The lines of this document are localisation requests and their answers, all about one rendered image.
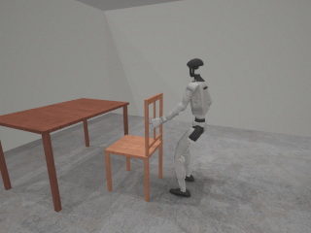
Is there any robot left hand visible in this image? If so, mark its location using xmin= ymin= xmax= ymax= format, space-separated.
xmin=149 ymin=118 xmax=161 ymax=130

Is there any robot shin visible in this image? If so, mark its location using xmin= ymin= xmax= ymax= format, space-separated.
xmin=173 ymin=158 xmax=186 ymax=192
xmin=182 ymin=152 xmax=190 ymax=177

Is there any robot left forearm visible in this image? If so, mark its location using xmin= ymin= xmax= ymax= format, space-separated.
xmin=159 ymin=103 xmax=183 ymax=123

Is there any chair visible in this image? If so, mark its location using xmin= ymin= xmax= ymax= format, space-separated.
xmin=104 ymin=92 xmax=163 ymax=202

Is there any table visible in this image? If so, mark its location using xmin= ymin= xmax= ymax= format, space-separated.
xmin=0 ymin=98 xmax=129 ymax=212

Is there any left robot shin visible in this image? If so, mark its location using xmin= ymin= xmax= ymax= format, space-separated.
xmin=173 ymin=158 xmax=186 ymax=192

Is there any right robot shin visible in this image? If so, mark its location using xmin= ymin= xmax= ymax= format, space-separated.
xmin=182 ymin=152 xmax=190 ymax=177

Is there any right robot upper arm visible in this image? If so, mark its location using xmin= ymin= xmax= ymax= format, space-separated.
xmin=207 ymin=89 xmax=212 ymax=107

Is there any left robot upper arm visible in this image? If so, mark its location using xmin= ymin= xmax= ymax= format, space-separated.
xmin=179 ymin=83 xmax=199 ymax=112

